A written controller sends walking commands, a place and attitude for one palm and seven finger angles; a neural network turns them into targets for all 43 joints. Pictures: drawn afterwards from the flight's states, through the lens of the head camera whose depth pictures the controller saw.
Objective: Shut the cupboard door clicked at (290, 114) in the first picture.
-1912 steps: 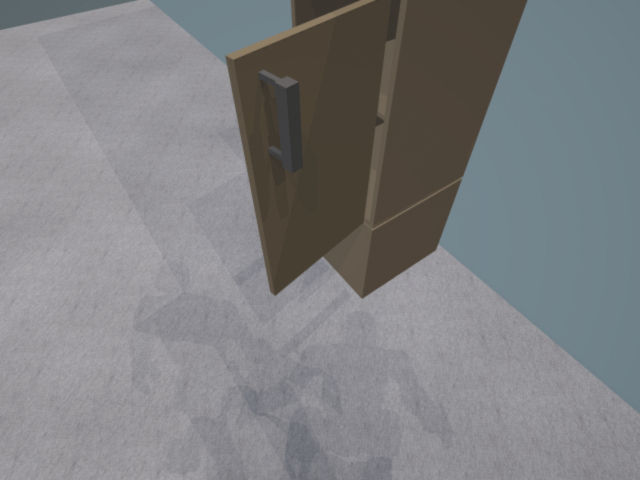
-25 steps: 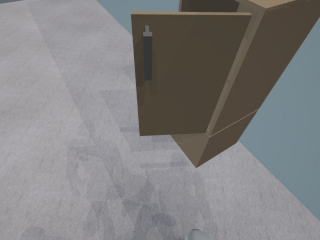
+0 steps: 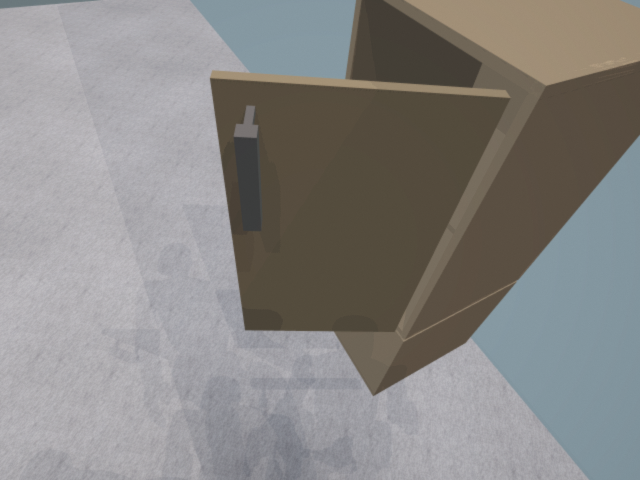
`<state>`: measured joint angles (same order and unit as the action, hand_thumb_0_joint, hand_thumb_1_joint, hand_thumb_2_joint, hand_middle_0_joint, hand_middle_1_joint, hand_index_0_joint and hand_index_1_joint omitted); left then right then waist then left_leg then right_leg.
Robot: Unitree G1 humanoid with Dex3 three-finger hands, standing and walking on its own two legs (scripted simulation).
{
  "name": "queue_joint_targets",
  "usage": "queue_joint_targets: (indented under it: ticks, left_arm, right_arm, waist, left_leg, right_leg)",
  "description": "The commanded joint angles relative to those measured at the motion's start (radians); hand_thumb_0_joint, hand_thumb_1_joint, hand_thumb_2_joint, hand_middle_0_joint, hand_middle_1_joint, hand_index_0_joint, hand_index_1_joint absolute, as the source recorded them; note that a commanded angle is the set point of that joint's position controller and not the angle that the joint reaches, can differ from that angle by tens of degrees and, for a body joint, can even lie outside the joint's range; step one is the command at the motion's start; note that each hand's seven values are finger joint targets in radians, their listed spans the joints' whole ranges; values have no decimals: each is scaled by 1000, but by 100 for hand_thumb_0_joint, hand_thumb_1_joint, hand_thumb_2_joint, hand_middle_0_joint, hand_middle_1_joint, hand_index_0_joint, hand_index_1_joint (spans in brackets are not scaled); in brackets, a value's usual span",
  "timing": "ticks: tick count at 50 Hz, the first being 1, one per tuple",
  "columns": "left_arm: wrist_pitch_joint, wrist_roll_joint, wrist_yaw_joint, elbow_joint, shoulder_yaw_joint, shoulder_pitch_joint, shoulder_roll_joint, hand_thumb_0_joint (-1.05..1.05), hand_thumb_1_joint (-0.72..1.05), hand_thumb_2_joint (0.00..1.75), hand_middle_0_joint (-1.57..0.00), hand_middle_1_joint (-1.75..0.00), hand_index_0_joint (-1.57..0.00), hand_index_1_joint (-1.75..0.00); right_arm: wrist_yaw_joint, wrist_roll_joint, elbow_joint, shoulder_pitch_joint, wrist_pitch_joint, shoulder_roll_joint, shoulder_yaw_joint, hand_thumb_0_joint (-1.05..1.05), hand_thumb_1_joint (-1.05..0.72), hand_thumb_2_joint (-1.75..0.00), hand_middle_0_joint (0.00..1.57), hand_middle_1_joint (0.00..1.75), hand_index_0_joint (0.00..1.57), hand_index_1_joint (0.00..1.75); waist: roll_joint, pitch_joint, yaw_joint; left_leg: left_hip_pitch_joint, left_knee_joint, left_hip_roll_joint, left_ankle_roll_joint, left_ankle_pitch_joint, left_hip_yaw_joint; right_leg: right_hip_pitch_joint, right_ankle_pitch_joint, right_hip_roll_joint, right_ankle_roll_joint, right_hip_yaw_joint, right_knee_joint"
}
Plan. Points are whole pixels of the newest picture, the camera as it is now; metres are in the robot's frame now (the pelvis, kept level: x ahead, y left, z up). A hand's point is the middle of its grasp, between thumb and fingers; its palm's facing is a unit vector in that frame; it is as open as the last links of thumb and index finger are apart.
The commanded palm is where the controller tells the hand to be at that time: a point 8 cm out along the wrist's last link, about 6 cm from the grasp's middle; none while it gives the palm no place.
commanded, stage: come to a stop and stand still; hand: left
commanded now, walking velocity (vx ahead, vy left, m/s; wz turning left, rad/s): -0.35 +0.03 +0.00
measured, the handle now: (251, 171) +0.44 +0.14 +0.15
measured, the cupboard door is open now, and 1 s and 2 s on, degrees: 63 63 63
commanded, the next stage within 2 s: look again from close up in 1.00 s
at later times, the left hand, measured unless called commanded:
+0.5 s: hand out of the picture +0.02 +0.16 -0.15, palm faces +0.05 -0.97 -0.25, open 7.4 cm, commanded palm none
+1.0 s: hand out of the picture -0.03 +0.18 -0.17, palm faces +0.03 -0.98 -0.18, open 7.4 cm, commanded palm none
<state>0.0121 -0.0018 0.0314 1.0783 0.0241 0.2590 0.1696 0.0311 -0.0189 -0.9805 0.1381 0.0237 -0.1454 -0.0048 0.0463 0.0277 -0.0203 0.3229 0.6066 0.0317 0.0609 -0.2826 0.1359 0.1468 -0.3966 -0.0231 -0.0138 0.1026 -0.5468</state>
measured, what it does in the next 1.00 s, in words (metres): steps on the spot: right foot, then left foot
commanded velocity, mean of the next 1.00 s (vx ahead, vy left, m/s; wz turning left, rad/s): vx -0.02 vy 0.05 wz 0.00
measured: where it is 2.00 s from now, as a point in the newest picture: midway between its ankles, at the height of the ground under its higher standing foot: outside the picture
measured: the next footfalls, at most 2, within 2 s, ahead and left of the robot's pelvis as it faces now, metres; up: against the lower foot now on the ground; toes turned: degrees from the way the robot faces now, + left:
right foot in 0.22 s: +0.01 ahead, -0.16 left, +0.00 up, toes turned +1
left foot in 0.60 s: -0.02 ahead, +0.10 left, +0.00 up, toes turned +4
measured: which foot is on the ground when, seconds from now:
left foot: down 0.00-0.22, up 0.24-0.58, down 0.60-1.00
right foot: up 0.00-0.20, down 0.22-1.00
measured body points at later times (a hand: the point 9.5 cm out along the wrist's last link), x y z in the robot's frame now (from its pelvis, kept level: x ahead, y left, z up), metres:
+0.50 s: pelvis -0.02 -0.04 +0.01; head +0.02 -0.05 +0.46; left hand +0.01 +0.21 -0.13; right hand +0.05 -0.31 -0.14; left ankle -0.07 +0.09 -0.68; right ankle -0.03 -0.17 -0.73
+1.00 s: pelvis -0.03 +0.01 +0.01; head -0.02 +0.02 +0.46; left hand -0.03 +0.24 -0.15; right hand +0.00 -0.23 -0.14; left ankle -0.05 +0.10 -0.73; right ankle -0.03 -0.17 -0.73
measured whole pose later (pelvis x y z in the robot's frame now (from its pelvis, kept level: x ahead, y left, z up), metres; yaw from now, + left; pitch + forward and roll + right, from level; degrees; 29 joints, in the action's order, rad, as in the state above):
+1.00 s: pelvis -0.03 +0.01 +0.01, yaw +0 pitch -1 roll +0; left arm 0.02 -0.01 0.02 1.12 0.01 0.27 0.19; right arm 0.02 -0.01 -1.08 0.25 0.00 -0.16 0.00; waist 0.04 0.03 -0.01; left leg 0.13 0.41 -0.01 0.03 -0.27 0.06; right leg 0.17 -0.21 0.08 0.07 -0.04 -0.39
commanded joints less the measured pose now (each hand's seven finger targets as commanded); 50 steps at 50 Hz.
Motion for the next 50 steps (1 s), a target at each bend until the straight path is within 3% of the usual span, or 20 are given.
queue_joint_targets:
  ticks: [1,6,9,10,11,12,13,14,17,23,25,27,28,29,30,32,33,35,43,50]
  left_arm:
    - [18,-5,17,-67,21,47,112,0,90,90,-20,-30,-20,-30]
    - [27,-10,13,-100,38,40,99,0,90,90,-20,-30,-20,-30]
    - [18,-21,7,-108,38,95,90,0,90,90,-20,-30,-20,-30]
    - [11,-30,11,-119,43,88,132,0,90,90,-20,-30,-20,-30]
    - [5,-39,13,-133,54,50,205,0,90,90,-20,-30,-20,-30]
    - [1,-33,8,-139,55,32,233,0,90,90,-20,-30,-20,-30]
    - [2,-33,8,-153,53,-3,238,0,90,90,-20,-30,-20,-30]
    - [2,-37,12,-156,52,-41,219,0,90,90,-20,-30,-20,-30]
    - [-15,-28,12,-134,47,-3,211,0,90,90,-20,-30,-20,-30]
    - [-18,-31,16,-107,63,62,252,0,90,90,-20,-30,-20,-30]
    - [-15,-30,14,-106,61,32,251,0,90,90,-20,-30,-20,-30]
    - [-11,-20,10,-104,52,-16,229,0,90,90,-20,-30,-20,-30]
    - [-7,-16,6,-111,44,-29,198,0,90,90,-20,-30,-20,-30]
    - [-1,-8,3,-116,33,-7,154,0,90,90,-20,-30,-20,-30]
    - [6,-8,3,-110,24,2,118,0,90,90,-20,-30,-20,-30]
    - [12,-19,-3,-94,19,-8,109,0,90,90,-20,-30,-20,-30]
    - [19,-21,-6,-82,20,-25,116,0,90,90,-20,-30,-20,-30]
    - [15,-17,-8,-60,11,-15,121,0,90,90,-20,-30,-20,-30]
    - [-2,-18,-8,-10,-1,19,109,0,90,90,-20,-30,-20,-30]
    - [-13,-13,-2,18,-7,49,98,0,90,90,-20,-30,-20,-30]
  right_arm:
    - [33,10,1,111,-27,-191,46,0,-90,-90,20,30,20,30]
    - [25,-2,38,62,-55,-246,87,0,-90,-90,20,30,20,30]
    - [11,6,63,-11,-64,-235,94,0,-90,-90,20,30,20,30]
    - [3,13,73,-13,-70,-201,95,0,-90,-90,20,30,20,30]
    - [-8,17,83,8,-76,-142,90,0,-90,-90,20,30,20,30]
    - [-15,15,83,-7,-87,-145,92,0,-90,-90,20,30,20,30]
    - [-21,12,78,-4,-96,-135,93,0,-90,-90,20,30,20,30]
    - [-22,6,77,-28,-96,-111,87,0,-90,-90,20,30,20,30]
    - [-25,9,50,0,-78,-143,77,0,-90,-90,20,30,20,30]
    - [-29,17,54,-4,-57,-136,62,0,-90,-90,20,30,20,30]
    - [-26,18,43,51,-51,-130,57,0,-90,-90,20,30,20,30]
    - [-23,16,8,130,-41,-131,53,0,-90,-90,20,30,20,30]
    - [-22,14,-4,152,-31,-158,58,0,-90,-90,20,30,20,30]
    - [-18,6,2,143,-23,-208,63,0,-90,-90,20,30,20,30]
    - [-13,1,10,113,-25,-242,62,0,-90,-90,20,30,20,30]
    - [-8,-1,16,48,-28,-222,51,0,-90,-90,20,30,20,30]
    - [-7,1,5,54,-27,-212,49,0,-90,-90,20,30,20,30]
    - [-3,6,-6,67,-24,-198,40,0,-90,-90,20,30,20,30]
    - [-3,15,-42,136,-14,-162,42,0,-90,-90,20,30,20,30]
    - [-1,16,-75,166,-1,-140,34,0,-90,-90,20,30,20,30]
  waist:
    - [-290,-10,28]
    - [-147,-166,29]
    - [-57,-184,-19]
    - [73,-163,-17]
    - [274,-97,-2]
    - [236,-59,-18]
    - [104,-11,-2]
    - [83,42,14]
    - [152,-22,-1]
    - [145,-80,-46]
    - [150,-96,-19]
    - [143,-94,24]
    - [59,-96,26]
    - [-106,-108,13]
    - [-207,-84,-3]
    - [-121,9,-21]
    - [-182,51,-12]
    - [-201,57,-8]
    - [-47,53,7]
    - [-49,19,12]
  left_leg:
    - [-234,-202,311,124,1153,-291]
    - [-325,-139,315,150,980,-246]
    - [-198,-70,221,64,616,-175]
    - [-102,2,120,-1,340,-128]
    - [38,117,-26,-69,-73,-46]
    - [39,299,-47,-79,-312,-112]
    - [20,396,-40,-75,-303,-156]
    - [91,425,-34,-72,-271,-164]
    - [161,402,-21,-97,-212,-160]
    - [118,156,-33,-113,-204,-117]
    - [28,-1,-42,-112,-133,-97]
    - [-168,-213,-49,-105,81,-82]
    - [-249,-248,0,-93,164,-119]
    - [-264,-250,116,-49,273,-244]
    - [-167,-280,206,12,305,-312]
    - [-49,-300,143,1,145,-255]
    - [-26,-328,122,-12,115,-253]
    - [-48,-338,104,-31,119,-232]
    - [-91,-346,77,-45,41,-204]
    - [-157,-308,65,-50,200,-173]
  right_leg:
    - [157,-85,74,29,-91,-145]
    - [192,-90,38,19,-104,-229]
    - [47,220,48,19,-95,23]
    - [17,429,128,-10,-224,138]
    - [10,568,323,-96,-430,220]
    - [109,551,433,-194,-475,274]
    - [205,423,418,-220,-445,290]
    - [182,482,376,-211,-409,267]
    - [-27,766,329,-175,-331,175]
    - [-165,832,338,-179,-327,142]
    - [-131,782,309,-152,-302,122]
    - [2,588,250,-81,-253,96]
    - [71,446,198,-42,-215,52]
    - [128,251,123,0,-161,22]
    - [82,88,88,27,-103,23]
    - [38,145,73,22,-104,69]
    - [33,158,79,18,-105,78]
    - [23,198,84,15,-124,105]
    - [12,244,101,22,-141,177]
    - [12,319,117,20,-155,184]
